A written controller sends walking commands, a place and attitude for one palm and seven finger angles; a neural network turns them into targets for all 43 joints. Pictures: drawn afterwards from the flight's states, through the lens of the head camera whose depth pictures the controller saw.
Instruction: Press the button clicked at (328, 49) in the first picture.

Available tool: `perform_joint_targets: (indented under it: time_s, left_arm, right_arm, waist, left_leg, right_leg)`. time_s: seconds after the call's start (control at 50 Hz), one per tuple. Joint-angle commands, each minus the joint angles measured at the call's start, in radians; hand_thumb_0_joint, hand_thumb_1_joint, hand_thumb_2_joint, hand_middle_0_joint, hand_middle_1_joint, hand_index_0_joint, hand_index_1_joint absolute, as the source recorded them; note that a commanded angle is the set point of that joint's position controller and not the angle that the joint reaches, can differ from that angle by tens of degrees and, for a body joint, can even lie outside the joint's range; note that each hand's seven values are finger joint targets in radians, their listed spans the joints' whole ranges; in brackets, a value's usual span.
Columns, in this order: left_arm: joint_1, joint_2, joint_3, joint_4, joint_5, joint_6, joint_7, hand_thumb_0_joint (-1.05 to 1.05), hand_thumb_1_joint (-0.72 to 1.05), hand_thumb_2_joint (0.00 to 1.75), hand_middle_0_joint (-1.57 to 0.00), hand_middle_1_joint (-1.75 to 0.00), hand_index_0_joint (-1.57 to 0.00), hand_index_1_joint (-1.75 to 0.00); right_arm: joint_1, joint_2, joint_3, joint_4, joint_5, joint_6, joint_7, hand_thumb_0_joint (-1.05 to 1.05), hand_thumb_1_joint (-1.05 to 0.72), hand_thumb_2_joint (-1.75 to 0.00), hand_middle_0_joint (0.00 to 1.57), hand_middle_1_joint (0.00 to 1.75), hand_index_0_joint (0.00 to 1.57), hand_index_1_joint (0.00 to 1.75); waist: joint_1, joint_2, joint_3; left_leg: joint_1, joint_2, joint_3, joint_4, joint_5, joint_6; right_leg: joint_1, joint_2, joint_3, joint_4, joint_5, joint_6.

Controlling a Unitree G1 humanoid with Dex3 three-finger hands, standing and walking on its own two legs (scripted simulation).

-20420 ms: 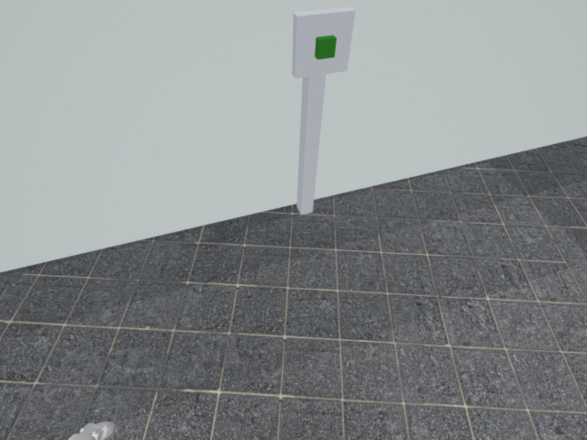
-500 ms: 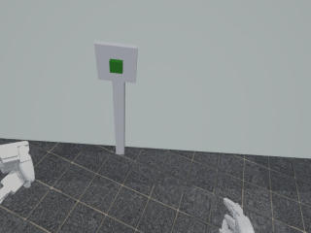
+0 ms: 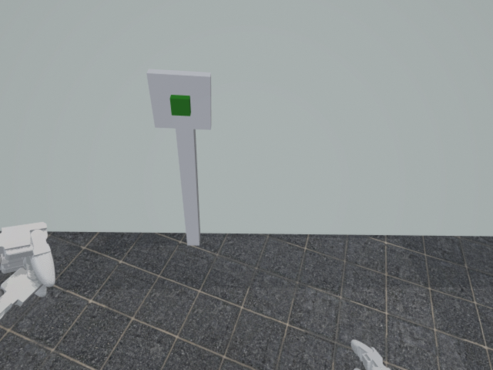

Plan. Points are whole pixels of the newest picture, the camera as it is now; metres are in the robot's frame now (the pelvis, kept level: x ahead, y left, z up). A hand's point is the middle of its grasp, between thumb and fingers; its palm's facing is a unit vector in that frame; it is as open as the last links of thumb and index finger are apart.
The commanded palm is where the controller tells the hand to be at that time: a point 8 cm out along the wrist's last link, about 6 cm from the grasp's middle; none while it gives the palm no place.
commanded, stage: stop stepping back and stand still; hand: left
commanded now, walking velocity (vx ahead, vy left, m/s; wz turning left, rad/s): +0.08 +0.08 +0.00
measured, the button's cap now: (180, 105) +0.83 +0.23 +0.02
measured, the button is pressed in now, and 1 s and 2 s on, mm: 0 0 0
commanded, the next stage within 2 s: let the arm hang, fingers relaxed in 0.72 s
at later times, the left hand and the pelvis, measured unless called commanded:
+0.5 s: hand (48, 267) +0.19 +0.25 +0.16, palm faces +0.38 -0.80 -0.46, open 3.1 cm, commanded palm +0.14 +0.29 +0.18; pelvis +0.02 +0.01 +0.00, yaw +2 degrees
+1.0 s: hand (87, 365) +0.16 +0.26 -0.09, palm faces +0.07 -0.92 -0.40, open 3.0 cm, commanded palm none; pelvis +0.01 +0.02 -0.01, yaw +3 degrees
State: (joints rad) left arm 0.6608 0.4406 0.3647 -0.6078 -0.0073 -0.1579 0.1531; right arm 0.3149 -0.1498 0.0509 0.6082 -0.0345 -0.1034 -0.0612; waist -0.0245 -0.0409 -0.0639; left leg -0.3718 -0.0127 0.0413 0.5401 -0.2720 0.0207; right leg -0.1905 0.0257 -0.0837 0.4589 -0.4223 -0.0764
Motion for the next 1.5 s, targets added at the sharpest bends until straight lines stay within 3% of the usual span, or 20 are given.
perform_joint_targets:
  time_s: [0.0, 0.04, 0.1, 0.12, 0.18, 0.22, 0.28, 0.32, 0.36, 0.4, 0.44, 0.52, 0.78, 0.8, 0.82, 0.92, 1.0, 1.14, 1.28, 1.48]
  left_arm:
    - [-0.194, 0.169, 0.160, -0.173, -0.029, -0.081, 0.025, 0.00, 0.90, 0.90, -1.30, -1.50, -1.30, -1.50]
    - [-0.110, 0.079, 0.094, -0.082, -0.022, -0.064, 0.018, 0.00, 0.90, 0.90, -1.30, -1.50, -1.30, -1.50]
    - [-0.133, 0.073, 0.066, -0.142, -0.012, -0.075, 0.025, 0.00, 0.90, 0.90, -1.30, -1.50, -1.30, -1.50]
    - [-0.142, 0.080, 0.071, -0.162, -0.011, -0.085, 0.027, 0.00, 0.90, 0.90, -1.30, -1.50, -1.30, -1.50]
    - [-0.139, 0.111, 0.110, -0.215, -0.005, -0.113, 0.024, 0.00, 0.90, 0.90, -1.30, -1.50, -1.30, -1.50]
    - [-0.142, 0.115, 0.116, -0.217, 0.004, -0.115, 0.023, 0.00, 0.90, 0.90, -1.30, -1.50, -1.30, -1.50]
    - [-0.049, 0.104, 0.118, -0.189, -0.005, -0.111, 0.019, 0.00, 0.90, 0.90, -1.30, -1.50, -1.30, -1.50]
    - [-0.030, 0.094, 0.121, -0.139, -0.018, -0.110, 0.011, 0.00, 0.90, 0.90, -1.30, -1.50, -1.30, -1.50]
    - [-0.007, 0.085, 0.119, -0.118, -0.034, -0.101, 0.010, 0.00, 0.90, 0.90, -1.30, -1.50, -1.30, -1.50]
    - [-0.023, 0.089, 0.117, -0.106, -0.036, -0.093, 0.015, 0.00, 0.90, 0.90, -1.30, -1.50, -1.30, -1.50]
    - [-0.035, 0.086, 0.115, -0.106, -0.035, -0.091, 0.018, 0.00, 0.90, 0.90, -1.30, -1.50, -1.30, -1.50]
    - [-0.058, 0.091, 0.094, -0.143, -0.021, -0.098, 0.014, 0.00, 0.90, 0.90, -1.30, -1.50, -1.30, -1.50]
    - [0.003, 0.087, 0.107, -0.124, -0.039, -0.095, 0.011, 0.00, 0.90, 0.90, -1.30, -1.50, -1.30, -1.50]
    - [-0.181, -0.008, -0.268, 0.698, 0.058, 0.047, -0.131, 0.00, 0.90, 0.90, -1.30, -1.50, -1.30, -1.50]
    - [-0.190, -0.018, -0.239, 0.716, 0.042, 0.121, -0.147, 0.00, 0.90, 0.90, -1.26, -1.46, -1.26, -1.46]
    - [-0.353, -0.005, -0.275, 0.995, 0.043, 0.136, -0.152, 0.00, 0.90, 0.90, -1.08, -1.26, -1.08, -1.26]
    - [-0.431, -0.016, -0.312, 1.268, 0.030, 0.155, -0.144, 0.00, 0.90, 0.90, -0.93, -1.10, -0.93, -1.10]
    - [-0.394, -0.070, -0.319, 1.562, 0.023, 0.148, -0.138, 0.00, 0.90, 0.90, -0.68, -0.82, -0.68, -0.82]
    - [-0.389, -0.062, -0.330, 1.683, 0.016, 0.147, -0.135, 0.00, 0.90, 0.90, -0.42, -0.54, -0.42, -0.54]
    - [-0.378, -0.085, -0.328, 1.725, 0.017, 0.155, -0.127, 0.00, 0.90, 0.90, -0.20, -0.30, -0.20, -0.30]
  right_arm:
    - [-0.164, -0.154, -0.078, -0.108, 0.013, -0.044, -0.024, 0.00, -0.90, -0.90, 0.20, 0.30, 0.20, 0.30]
    - [-0.152, -0.159, -0.087, -0.100, 0.020, -0.048, -0.031, 0.00, -0.90, -0.90, 0.20, 0.30, 0.20, 0.30]
    - [-0.184, -0.160, -0.073, -0.098, 0.019, -0.062, -0.045, 0.00, -0.90, -0.90, 0.20, 0.30, 0.20, 0.30]
    - [-0.179, -0.168, -0.072, -0.102, 0.019, -0.071, -0.048, 0.00, -0.90, -0.90, 0.20, 0.30, 0.20, 0.30]
    - [-0.173, -0.172, -0.070, -0.111, 0.017, -0.083, -0.046, 0.00, -0.90, -0.90, 0.20, 0.30, 0.20, 0.30]
    - [-0.171, -0.159, -0.071, -0.116, 0.010, -0.096, -0.036, 0.00, -0.90, -0.90, 0.20, 0.30, 0.20, 0.30]
    - [-0.174, -0.175, -0.073, -0.123, 0.025, -0.099, -0.021, 0.00, -0.90, -0.90, 0.20, 0.30, 0.20, 0.30]
    - [-0.182, -0.169, -0.078, -0.131, 0.025, -0.090, -0.012, 0.00, -0.90, -0.90, 0.20, 0.30, 0.20, 0.30]
    - [-0.164, -0.169, -0.090, -0.129, 0.032, -0.074, -0.006, 0.00, -0.90, -0.90, 0.20, 0.30, 0.20, 0.30]
    - [-0.169, -0.154, -0.080, -0.123, 0.035, -0.062, -0.007, 0.00, -0.90, -0.90, 0.20, 0.30, 0.20, 0.30]
    - [-0.178, -0.153, -0.077, -0.123, 0.034, -0.059, -0.014, 0.00, -0.90, -0.90, 0.20, 0.30, 0.20, 0.30]
    - [-0.197, -0.164, -0.071, -0.138, 0.027, -0.061, -0.031, 0.00, -0.90, -0.90, 0.20, 0.30, 0.20, 0.30]
    - [-0.208, -0.168, -0.080, -0.161, 0.032, -0.044, -0.025, 0.00, -0.90, -0.90, 0.20, 0.30, 0.20, 0.30]
    - [-0.250, -0.371, -0.141, 0.089, 0.042, -0.080, 0.073, 0.00, -0.90, -0.90, 0.20, 0.30, 0.20, 0.30]
    - [-0.169, -0.319, -0.142, 0.077, 0.049, -0.013, 0.074, 0.00, -0.90, -0.90, 0.20, 0.30, 0.20, 0.30]
    - [-0.177, -0.304, -0.102, 0.096, 0.019, 0.052, 0.065, 0.00, -0.90, -0.90, 0.20, 0.30, 0.20, 0.30]
    - [-0.191, -0.268, -0.077, 0.184, 0.006, 0.091, 0.063, 0.00, -0.90, -0.90, 0.20, 0.30, 0.20, 0.30]
    - [-0.116, -0.205, -0.067, 0.341, 0.008, 0.105, 0.044, 0.00, -0.90, -0.90, 0.20, 0.30, 0.20, 0.30]
    - [-0.029, -0.189, -0.077, 0.439, 0.016, 0.114, 0.037, 0.00, -0.90, -0.90, 0.20, 0.30, 0.20, 0.30]
    - [-0.002, -0.163, -0.079, 0.483, 0.013, 0.111, 0.033, 0.00, -0.90, -0.90, 0.20, 0.30, 0.20, 0.30]
  waist:
    - [0.004, -0.134, -0.028]
    - [0.001, -0.081, 0.029]
    - [-0.001, 0.028, 0.080]
    - [0.000, 0.096, 0.084]
    - [0.003, 0.316, 0.049]
    - [0.010, 0.249, 0.079]
    - [0.023, 0.167, 0.002]
    - [0.014, 0.085, 0.004]
    - [0.007, -0.031, 0.008]
    - [0.004, -0.059, 0.015]
    - [0.007, -0.042, -0.012]
    - [0.023, 0.133, -0.041]
    - [0.022, 0.078, -0.038]
    - [-0.018, 0.106, 0.046]
    - [-0.004, 0.104, -0.038]
    - [0.020, -0.132, -0.029]
    - [0.022, 0.080, 0.053]
    - [0.023, 0.184, 0.038]
    - [0.015, 0.061, 0.106]
    - [0.021, 0.060, 0.143]
  left_leg:
    - [-0.120, 0.057, -0.047, 0.397, -0.087, -0.030]
    - [-0.004, 0.062, -0.023, 0.295, -0.082, -0.012]
    - [0.126, 0.057, 0.014, -0.003, -0.061, 0.011]
    - [0.138, 0.076, -0.031, -0.092, -0.077, 0.024]
    - [0.105, 0.267, -0.376, -0.312, -0.148, 0.096]
    - [0.081, 0.297, -0.396, -0.319, -0.046, 0.129]
    - [0.086, 0.200, -0.179, -0.153, 0.208, 0.056]
    - [0.020, 0.107, -0.085, -0.088, 0.076, 0.008]
    - [0.044, 0.054, -0.051, 0.049, 0.005, -0.011]
    - [0.057, 0.045, -0.043, 0.085, 0.021, -0.014]
    - [0.111, 0.052, -0.047, -0.020, 0.095, -0.009]
    - [0.206, 0.129, -0.126, -0.140, 0.387, 0.014]
    - [0.160, 0.085, -0.092, -0.118, 0.273, -0.004]
    - [0.091, 0.123, -0.112, 0.034, 0.393, 0.006]
    - [0.142, 0.122, -0.115, 0.010, 0.404, 0.002]
    - [0.067, 0.115, -0.172, -0.030, 0.288, 0.035]
    - [0.074, 0.105, -0.171, -0.130, 0.192, 0.023]
    - [0.128, 0.099, -0.145, -0.195, 0.054, 0.010]
    - [0.149, 0.102, -0.132, -0.203, 0.034, 0.013]
    - [0.123, 0.109, -0.147, -0.241, -0.004, 0.018]
  right_leg:
    - [-0.065, -0.371, 0.396, -0.269, -0.146, -0.143]
    - [-0.214, -0.299, 0.298, -0.244, -0.239, -0.093]
    - [-0.240, -0.238, 0.197, -0.134, -0.163, -0.049]
    - [-0.218, -0.192, 0.163, -0.051, -0.106, -0.018]
    - [-0.200, -0.033, 0.021, 0.259, -0.022, 0.075]
    - [-0.187, -0.048, 0.052, 0.288, -0.052, 0.073]
    - [-0.007, -0.045, 0.041, -0.002, 0.160, 0.077]
    - [0.025, -0.108, 0.155, -0.062, 0.255, 0.045]
    - [-0.066, -0.209, 0.304, -0.169, 0.134, -0.013]
    - [-0.076, -0.248, 0.313, -0.188, 0.189, -0.037]
    - [-0.033, -0.207, 0.226, -0.130, 0.300, -0.009]
    - [-0.016, -0.080, 0.090, -0.003, 0.394, 0.071]
    - [0.018, -0.103, 0.125, -0.099, 0.390, 0.061]
    - [-0.118, -0.172, 0.068, 0.061, 0.492, 0.037]
    - [-0.108, -0.151, 0.114, 0.048, 0.429, 0.036]
    - [-0.040, -0.146, 0.128, 0.021, 0.321, 0.016]
    - [-0.043, -0.137, 0.144, -0.036, 0.192, 0.015]
    - [0.015, -0.139, 0.145, -0.147, 0.120, 0.010]
    - [-0.036, -0.142, 0.135, -0.198, 0.055, 0.003]
    - [-0.042, -0.131, 0.116, -0.165, 0.049, 0.010]
